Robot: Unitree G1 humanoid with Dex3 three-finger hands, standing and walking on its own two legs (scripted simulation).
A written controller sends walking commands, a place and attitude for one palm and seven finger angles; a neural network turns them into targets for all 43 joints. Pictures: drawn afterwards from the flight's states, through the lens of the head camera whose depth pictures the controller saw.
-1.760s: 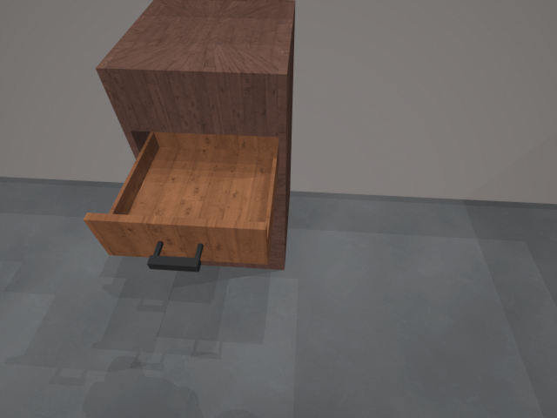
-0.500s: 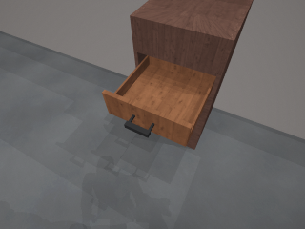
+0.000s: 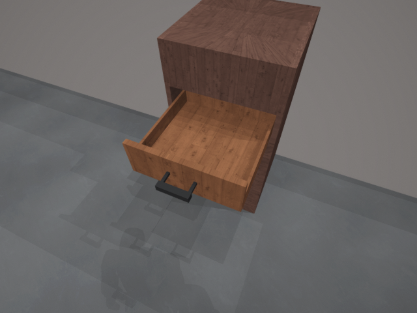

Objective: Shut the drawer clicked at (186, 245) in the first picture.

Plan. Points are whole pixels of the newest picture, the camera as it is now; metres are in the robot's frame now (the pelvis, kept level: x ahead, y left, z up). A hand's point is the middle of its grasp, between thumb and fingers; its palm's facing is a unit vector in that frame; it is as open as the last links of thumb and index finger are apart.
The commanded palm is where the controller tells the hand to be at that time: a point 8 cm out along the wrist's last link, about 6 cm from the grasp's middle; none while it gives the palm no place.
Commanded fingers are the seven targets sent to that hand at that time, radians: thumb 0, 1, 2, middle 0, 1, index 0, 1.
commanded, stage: look at it before walking up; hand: left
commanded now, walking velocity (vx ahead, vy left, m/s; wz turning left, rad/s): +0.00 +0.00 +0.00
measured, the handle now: (176, 185) +0.47 +0.12 -0.16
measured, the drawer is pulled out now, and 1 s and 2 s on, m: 0.30 0.30 0.30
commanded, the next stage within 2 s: turn to face it in 0.38 s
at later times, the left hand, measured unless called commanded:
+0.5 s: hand out of the picture -0.01 +0.18 -0.18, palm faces +0.05 -0.98 -0.19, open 7.4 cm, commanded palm none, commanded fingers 0.00 0.90 0.90 -0.20 -0.30 -0.20 -0.30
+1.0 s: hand out of the picture +0.06 +0.18 -0.17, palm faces -0.11 -0.94 -0.31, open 7.4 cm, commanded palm none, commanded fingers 0.00 0.90 0.90 -0.20 -0.30 -0.20 -0.30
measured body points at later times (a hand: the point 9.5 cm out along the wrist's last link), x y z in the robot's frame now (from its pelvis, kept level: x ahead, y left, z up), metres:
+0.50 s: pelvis +0.00 +0.01 +0.00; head +0.02 +0.01 +0.45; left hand -0.01 +0.23 -0.16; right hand +0.00 -0.22 -0.16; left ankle -0.03 +0.16 -0.74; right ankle -0.05 -0.09 -0.74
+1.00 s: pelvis -0.03 -0.02 -0.01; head +0.03 -0.06 +0.43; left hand +0.07 +0.23 -0.14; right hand -0.01 -0.28 -0.18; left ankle -0.04 +0.14 -0.67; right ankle -0.05 -0.08 -0.74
